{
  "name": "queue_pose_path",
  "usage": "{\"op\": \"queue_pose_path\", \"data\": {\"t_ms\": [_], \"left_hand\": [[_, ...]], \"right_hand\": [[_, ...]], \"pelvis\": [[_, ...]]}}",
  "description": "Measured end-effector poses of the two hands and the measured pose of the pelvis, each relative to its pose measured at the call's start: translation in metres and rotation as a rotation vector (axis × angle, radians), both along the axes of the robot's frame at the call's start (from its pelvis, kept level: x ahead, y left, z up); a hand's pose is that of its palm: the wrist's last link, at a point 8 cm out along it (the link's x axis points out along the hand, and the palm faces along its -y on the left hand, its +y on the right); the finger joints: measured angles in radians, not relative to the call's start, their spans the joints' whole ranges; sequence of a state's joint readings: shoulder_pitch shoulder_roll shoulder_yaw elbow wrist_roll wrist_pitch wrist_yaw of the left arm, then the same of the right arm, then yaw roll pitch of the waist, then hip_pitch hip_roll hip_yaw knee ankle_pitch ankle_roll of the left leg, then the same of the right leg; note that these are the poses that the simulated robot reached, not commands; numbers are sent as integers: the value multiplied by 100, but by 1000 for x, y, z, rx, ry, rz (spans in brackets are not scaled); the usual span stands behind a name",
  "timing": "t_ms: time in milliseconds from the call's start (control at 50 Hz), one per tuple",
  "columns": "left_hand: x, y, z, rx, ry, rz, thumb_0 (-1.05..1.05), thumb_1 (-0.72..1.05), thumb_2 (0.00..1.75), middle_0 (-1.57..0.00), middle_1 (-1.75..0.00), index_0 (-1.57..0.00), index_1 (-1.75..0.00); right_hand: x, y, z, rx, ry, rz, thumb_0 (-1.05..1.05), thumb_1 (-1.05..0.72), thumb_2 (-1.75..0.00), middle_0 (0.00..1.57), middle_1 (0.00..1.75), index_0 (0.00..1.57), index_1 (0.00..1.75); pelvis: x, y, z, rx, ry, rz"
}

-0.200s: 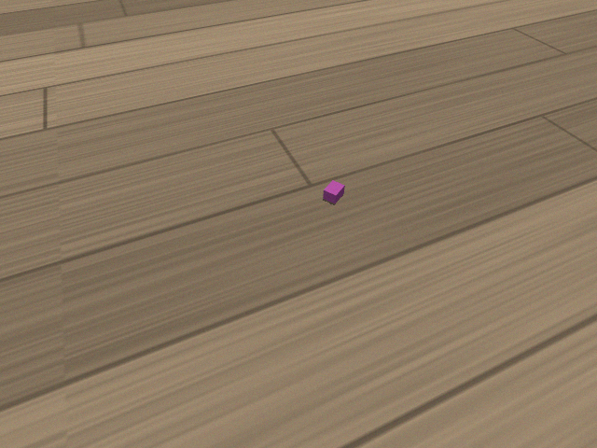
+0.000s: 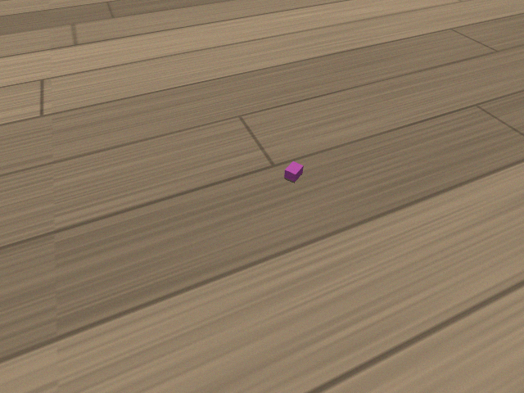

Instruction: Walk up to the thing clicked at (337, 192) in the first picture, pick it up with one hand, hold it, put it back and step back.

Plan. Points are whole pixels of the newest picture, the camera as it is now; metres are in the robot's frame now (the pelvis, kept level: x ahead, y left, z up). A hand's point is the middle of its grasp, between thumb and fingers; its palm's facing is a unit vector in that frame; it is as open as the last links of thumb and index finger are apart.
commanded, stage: stand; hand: left
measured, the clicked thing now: (293, 171) +1.37 -0.15 -0.75
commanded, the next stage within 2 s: walk up in 0.92 s
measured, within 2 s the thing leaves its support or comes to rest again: neither
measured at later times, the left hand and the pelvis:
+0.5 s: hand out of the picture +0.08 +0.25 -0.16, palm faces -0.02 -0.94 -0.34, open 7.4 cm; pelvis +0.01 +0.00 +0.00, yaw +0 degrees
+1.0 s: hand out of the picture +0.10 +0.26 -0.15, palm faces +0.04 -0.95 -0.32, open 7.4 cm; pelvis +0.02 -0.01 +0.00, yaw +4 degrees
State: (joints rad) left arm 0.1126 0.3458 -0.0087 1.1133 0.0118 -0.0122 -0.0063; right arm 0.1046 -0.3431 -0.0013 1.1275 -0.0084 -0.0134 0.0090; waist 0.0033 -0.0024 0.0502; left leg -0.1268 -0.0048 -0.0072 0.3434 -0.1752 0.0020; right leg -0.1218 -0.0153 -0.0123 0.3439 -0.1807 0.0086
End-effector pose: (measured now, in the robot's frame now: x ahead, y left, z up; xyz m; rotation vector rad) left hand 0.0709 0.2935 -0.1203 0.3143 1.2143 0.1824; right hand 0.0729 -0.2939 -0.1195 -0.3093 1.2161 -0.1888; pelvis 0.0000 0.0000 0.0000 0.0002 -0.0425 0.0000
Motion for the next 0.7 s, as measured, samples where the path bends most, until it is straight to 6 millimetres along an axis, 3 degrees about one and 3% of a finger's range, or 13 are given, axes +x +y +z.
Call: {"op": "queue_pose_path", "data": {"t_ms": [700], "left_hand": [[9, -1, 1, 5, 16, 19, 0, 90, 90, -20, -29, -20, -30]], "right_hand": [[15, -4, 0, -4, 15, 12, 0, -91, -90, 20, 30, 20, 30]], "pelvis": [[14, -4, 1, 0, 11, 7]]}}
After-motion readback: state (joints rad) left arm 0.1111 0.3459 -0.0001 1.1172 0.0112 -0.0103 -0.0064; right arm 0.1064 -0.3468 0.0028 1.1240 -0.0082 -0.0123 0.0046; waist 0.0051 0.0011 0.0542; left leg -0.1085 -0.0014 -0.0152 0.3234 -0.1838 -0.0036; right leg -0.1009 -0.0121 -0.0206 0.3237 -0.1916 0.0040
